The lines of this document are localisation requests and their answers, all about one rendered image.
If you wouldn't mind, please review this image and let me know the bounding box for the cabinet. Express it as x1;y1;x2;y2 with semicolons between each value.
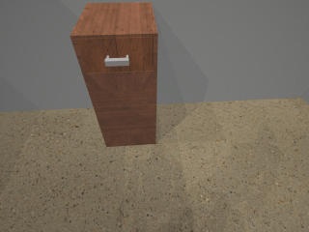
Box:
70;2;158;147

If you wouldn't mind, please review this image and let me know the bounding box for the drawer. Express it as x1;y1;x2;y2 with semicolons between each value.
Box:
77;36;153;73

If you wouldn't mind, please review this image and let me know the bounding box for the handle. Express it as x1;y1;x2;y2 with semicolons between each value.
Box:
104;55;129;67

